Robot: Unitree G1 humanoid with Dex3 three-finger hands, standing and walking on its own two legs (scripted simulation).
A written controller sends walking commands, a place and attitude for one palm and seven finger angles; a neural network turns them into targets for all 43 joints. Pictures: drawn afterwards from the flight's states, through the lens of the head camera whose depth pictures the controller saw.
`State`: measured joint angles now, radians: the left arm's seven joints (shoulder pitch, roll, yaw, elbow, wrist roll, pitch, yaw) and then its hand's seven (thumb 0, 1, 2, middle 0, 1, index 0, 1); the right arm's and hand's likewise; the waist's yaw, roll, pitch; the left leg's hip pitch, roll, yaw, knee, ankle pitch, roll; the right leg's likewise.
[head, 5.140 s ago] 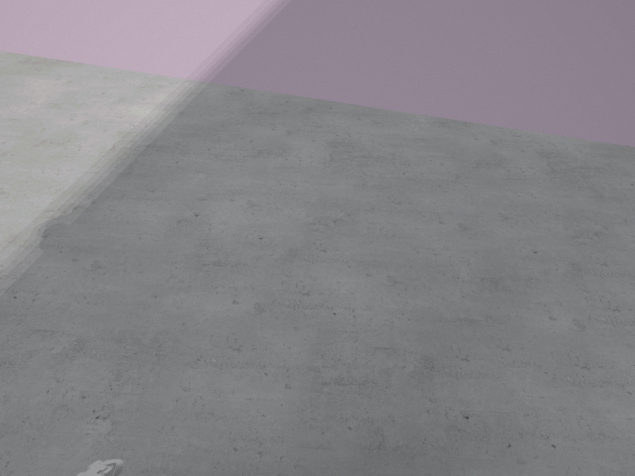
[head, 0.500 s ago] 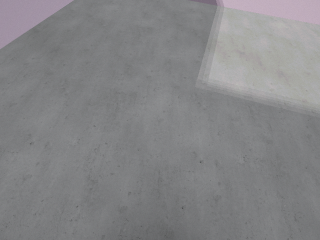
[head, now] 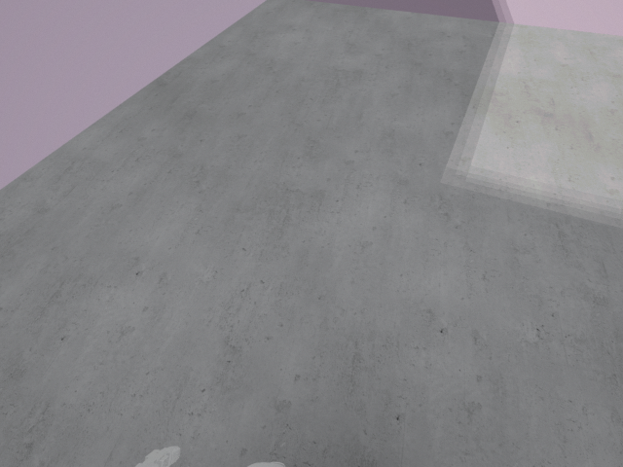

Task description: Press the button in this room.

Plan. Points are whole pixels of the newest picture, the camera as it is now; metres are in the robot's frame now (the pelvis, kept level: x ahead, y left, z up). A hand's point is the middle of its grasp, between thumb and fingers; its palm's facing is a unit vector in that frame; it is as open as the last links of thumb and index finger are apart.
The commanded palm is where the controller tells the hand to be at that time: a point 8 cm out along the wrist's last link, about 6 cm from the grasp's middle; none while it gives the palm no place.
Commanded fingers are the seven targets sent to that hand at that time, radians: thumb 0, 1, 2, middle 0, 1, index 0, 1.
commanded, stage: turn or walk to find it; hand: left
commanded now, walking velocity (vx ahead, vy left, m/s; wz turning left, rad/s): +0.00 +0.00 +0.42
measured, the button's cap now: out of the picture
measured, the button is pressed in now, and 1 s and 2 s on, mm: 0 0 0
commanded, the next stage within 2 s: none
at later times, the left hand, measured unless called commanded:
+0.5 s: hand out of the picture -0.05 +0.26 -0.18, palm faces +0.28 -0.93 -0.24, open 7.4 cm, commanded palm none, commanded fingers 0.00 0.90 0.90 -0.20 -0.30 -0.20 -0.30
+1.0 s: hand out of the picture -0.05 +0.19 -0.14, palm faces +0.43 -0.86 -0.27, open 7.4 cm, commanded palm none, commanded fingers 0.00 0.90 0.90 -0.20 -0.30 -0.20 -0.30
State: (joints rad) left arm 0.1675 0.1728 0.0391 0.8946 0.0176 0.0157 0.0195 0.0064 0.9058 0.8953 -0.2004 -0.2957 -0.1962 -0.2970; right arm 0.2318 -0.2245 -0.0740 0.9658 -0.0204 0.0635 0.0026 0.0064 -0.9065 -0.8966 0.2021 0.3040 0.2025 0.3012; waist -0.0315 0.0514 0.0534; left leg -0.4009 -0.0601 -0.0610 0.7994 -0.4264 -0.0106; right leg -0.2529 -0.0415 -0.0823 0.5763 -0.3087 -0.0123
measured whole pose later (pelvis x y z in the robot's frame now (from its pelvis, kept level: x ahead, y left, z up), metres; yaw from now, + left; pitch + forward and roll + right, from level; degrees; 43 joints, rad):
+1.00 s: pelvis -0.05 -0.02 +0.01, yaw +26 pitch -2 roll +2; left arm 0.21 0.15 0.03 0.92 0.02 0.02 0.02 0.01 0.90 0.90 -0.20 -0.30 -0.20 -0.30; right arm 0.24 -0.25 -0.09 0.98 -0.03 0.08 0.02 0.01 -0.91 -0.90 0.20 0.30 0.20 0.30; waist -0.03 0.05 0.06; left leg -0.51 -0.01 -0.03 1.15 -0.36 -0.05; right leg -0.20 -0.06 -0.13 0.50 -0.28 -0.03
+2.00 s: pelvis -0.09 -0.04 +0.01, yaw +52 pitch -1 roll +2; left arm 0.22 0.16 0.03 0.93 0.02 0.01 0.02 0.01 0.90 0.90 -0.20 -0.30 -0.20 -0.30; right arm 0.24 -0.25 -0.09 1.00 -0.02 0.08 0.02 0.01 -0.91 -0.90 0.20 0.30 0.20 0.30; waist -0.03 0.03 0.07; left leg -0.45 0.03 -0.01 1.08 -0.39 -0.07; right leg -0.20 -0.09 -0.18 0.51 -0.28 -0.02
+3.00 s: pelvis -0.12 -0.08 +0.01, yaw +77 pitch -1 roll +2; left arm 0.23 0.17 0.04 0.94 0.02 0.01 0.02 0.01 0.91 0.89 -0.20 -0.30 -0.20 -0.30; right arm 0.23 -0.25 -0.08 1.02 -0.02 0.08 0.01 0.01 -0.91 -0.90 0.20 0.30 0.20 0.30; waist -0.01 0.02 0.07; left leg -0.40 0.04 -0.01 0.99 -0.43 -0.07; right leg -0.21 -0.10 -0.21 0.51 -0.27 -0.03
